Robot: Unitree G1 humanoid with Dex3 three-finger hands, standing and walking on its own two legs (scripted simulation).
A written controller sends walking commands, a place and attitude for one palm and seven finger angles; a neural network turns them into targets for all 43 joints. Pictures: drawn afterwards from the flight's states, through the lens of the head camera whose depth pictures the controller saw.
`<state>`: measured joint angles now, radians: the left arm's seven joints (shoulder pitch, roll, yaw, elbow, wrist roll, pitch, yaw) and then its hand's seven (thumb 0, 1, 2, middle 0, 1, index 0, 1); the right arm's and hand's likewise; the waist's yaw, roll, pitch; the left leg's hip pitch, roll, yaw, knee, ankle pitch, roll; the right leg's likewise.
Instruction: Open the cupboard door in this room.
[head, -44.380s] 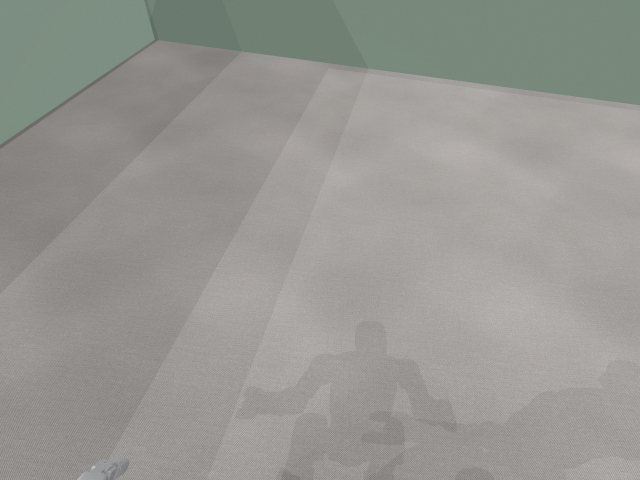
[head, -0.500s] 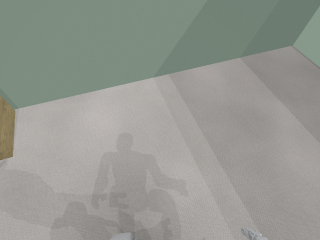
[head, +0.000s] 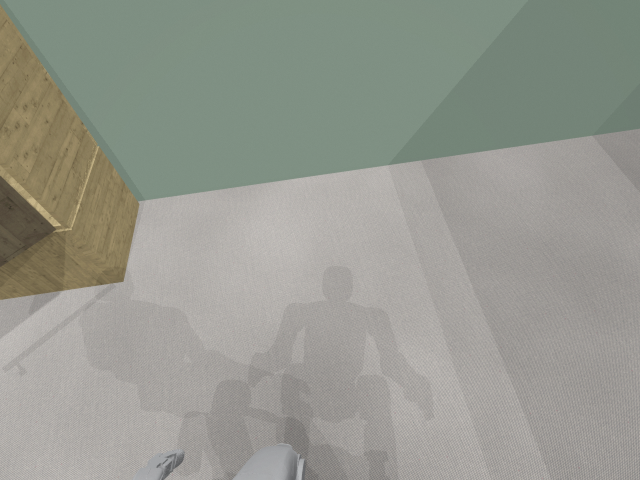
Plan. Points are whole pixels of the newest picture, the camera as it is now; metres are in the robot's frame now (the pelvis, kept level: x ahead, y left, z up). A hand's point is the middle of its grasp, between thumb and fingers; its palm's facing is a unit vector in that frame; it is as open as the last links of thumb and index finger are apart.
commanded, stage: turn to face it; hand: left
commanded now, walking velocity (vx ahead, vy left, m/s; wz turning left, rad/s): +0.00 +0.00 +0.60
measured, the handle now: out of the picture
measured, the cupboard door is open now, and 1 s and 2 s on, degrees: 41 41 41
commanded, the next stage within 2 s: take the last steps up to it in 1.24 s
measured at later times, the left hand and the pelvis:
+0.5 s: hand out of the picture +0.01 +0.24 -0.17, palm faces +0.35 -0.90 -0.26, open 7.3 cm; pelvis +0.02 +0.01 +0.00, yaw +18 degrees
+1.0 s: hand out of the picture +0.01 +0.16 -0.15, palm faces +0.59 -0.77 -0.26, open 7.3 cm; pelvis +0.07 -0.04 +0.01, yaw +37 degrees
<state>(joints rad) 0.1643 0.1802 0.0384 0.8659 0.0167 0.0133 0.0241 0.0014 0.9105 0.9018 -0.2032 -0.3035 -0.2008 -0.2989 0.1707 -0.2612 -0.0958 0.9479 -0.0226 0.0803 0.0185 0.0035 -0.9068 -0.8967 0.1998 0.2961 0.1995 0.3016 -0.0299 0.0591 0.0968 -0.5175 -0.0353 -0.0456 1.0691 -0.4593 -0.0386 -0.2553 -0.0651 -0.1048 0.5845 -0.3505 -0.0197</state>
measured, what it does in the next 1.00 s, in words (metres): steps on the spot, turning left: left foot, then right foot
